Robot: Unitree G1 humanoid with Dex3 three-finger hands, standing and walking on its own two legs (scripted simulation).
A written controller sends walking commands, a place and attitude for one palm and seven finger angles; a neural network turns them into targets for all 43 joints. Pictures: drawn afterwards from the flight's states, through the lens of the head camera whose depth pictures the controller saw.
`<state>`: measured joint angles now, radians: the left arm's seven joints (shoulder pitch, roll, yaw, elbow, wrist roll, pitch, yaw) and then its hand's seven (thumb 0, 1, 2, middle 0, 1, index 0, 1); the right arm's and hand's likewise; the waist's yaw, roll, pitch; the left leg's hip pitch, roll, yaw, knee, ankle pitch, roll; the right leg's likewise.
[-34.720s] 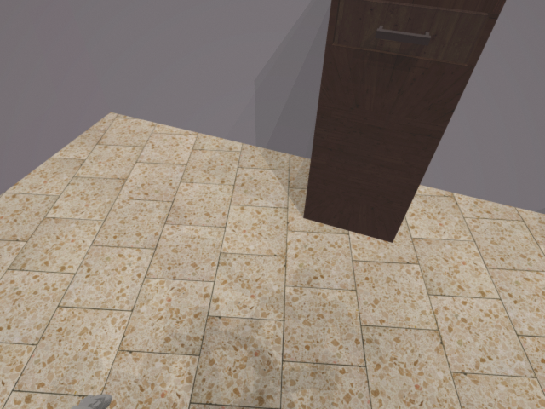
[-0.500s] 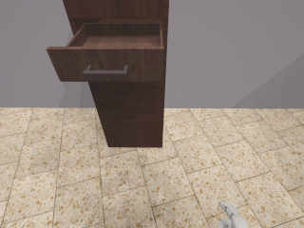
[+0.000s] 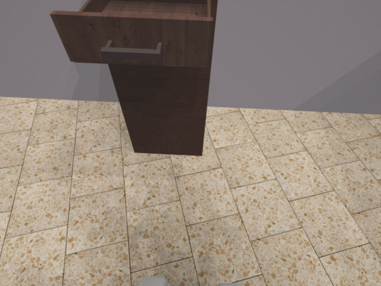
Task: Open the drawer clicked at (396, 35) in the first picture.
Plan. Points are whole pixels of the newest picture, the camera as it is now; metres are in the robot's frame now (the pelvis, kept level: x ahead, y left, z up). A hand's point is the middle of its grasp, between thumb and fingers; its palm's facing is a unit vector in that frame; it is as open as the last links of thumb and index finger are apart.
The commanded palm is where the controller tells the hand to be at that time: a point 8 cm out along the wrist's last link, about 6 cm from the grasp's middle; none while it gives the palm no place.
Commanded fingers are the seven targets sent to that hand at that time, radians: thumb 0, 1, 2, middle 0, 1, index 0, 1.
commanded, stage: let the arm hang, fingers relaxed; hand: left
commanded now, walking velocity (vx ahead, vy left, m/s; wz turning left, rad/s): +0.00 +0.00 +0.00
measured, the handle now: (133, 49) +0.62 +0.16 +0.16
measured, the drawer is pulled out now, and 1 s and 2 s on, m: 0.29 0.29 0.29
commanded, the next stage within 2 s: look to check the result in 0.78 s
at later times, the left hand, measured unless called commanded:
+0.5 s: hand out of the picture -0.02 +0.19 -0.15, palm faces +0.04 -0.96 -0.28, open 7.4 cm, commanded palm none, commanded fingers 0.00 0.90 0.90 -0.20 -0.30 -0.20 -0.30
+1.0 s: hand out of the picture +0.02 +0.18 -0.15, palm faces +0.02 -0.97 -0.24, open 7.3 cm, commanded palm none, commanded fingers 0.00 0.90 0.90 -0.20 -0.30 -0.20 -0.30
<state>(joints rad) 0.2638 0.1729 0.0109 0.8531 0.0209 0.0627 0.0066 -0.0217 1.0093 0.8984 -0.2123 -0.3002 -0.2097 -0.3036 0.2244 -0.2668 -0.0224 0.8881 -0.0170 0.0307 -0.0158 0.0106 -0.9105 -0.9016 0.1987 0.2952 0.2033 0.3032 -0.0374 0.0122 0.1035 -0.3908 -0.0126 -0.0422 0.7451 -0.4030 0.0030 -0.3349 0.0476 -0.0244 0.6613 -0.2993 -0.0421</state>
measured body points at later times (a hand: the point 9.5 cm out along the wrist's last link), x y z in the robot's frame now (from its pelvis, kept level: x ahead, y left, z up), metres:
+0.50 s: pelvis -0.02 -0.01 +0.02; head -0.04 -0.04 +0.47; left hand -0.02 +0.24 -0.12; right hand -0.01 -0.25 -0.15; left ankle +0.04 +0.11 -0.72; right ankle +0.04 -0.10 -0.72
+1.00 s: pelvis +0.00 -0.02 +0.02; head +0.01 -0.03 +0.47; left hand +0.02 +0.23 -0.13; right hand -0.04 -0.24 -0.14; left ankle +0.04 +0.11 -0.72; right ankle +0.04 -0.10 -0.72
